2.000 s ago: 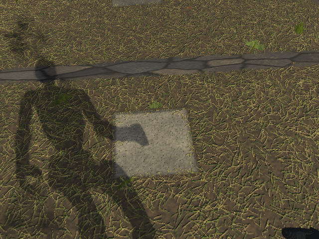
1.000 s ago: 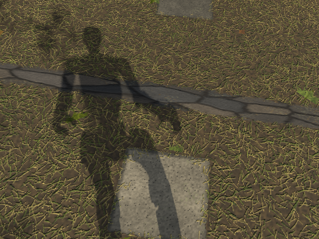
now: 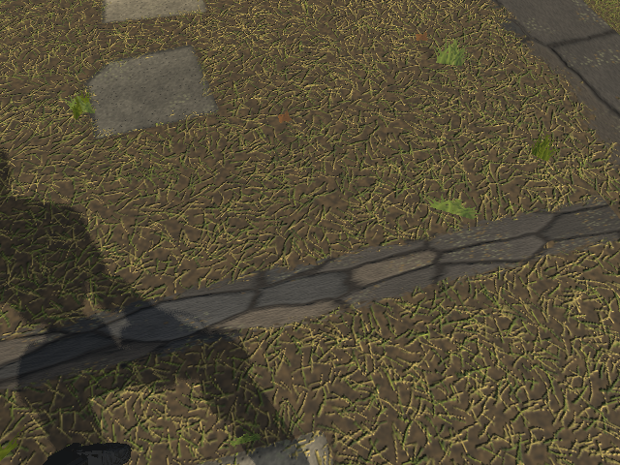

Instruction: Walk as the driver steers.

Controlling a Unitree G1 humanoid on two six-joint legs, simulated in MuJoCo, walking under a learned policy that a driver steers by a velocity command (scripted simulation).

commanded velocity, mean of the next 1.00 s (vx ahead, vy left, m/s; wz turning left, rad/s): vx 0.41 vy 0.00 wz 0.35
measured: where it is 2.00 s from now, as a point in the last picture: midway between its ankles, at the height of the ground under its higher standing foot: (265, 399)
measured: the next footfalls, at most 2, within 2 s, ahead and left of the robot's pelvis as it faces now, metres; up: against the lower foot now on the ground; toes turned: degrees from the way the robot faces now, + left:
right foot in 0.10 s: +0.25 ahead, -0.14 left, +0.00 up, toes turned -3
left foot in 0.66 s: +0.53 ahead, +0.12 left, +0.00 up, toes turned +17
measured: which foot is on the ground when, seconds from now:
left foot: down 0.00-0.10, up 0.12-0.64, down 0.66-1.00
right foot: up 0.00-0.08, down 0.10-0.68, up 0.70-1.00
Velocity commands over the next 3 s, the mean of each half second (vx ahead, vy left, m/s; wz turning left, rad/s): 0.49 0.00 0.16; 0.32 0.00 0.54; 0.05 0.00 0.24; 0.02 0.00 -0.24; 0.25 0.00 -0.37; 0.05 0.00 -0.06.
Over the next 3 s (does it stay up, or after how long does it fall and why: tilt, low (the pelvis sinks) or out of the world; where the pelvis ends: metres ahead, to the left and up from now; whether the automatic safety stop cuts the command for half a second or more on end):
stays up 0.80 0.11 0.00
